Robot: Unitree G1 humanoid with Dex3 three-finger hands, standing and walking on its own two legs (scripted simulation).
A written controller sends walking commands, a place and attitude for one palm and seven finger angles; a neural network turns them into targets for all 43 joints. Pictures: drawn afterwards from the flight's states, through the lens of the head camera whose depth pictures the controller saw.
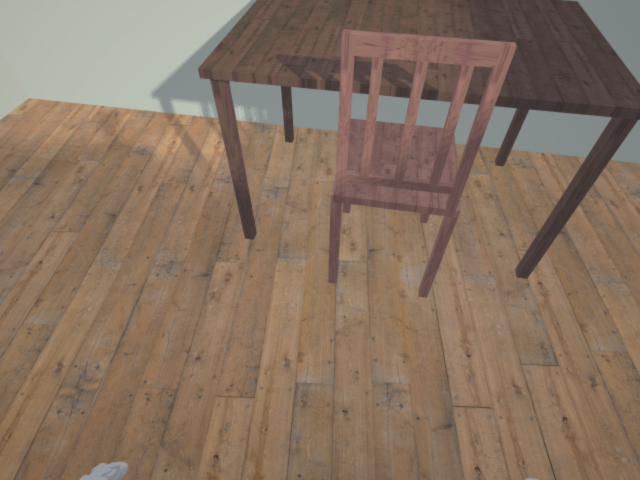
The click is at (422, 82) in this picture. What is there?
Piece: chair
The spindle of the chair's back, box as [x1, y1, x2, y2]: [395, 61, 427, 180]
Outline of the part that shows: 427,62 416,61 395,172 395,179 403,179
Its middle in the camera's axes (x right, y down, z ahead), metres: +0.22 -0.28 +0.95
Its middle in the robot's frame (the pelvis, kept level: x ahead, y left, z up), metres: +0.91 -0.16 -0.06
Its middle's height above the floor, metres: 0.71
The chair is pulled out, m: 0.00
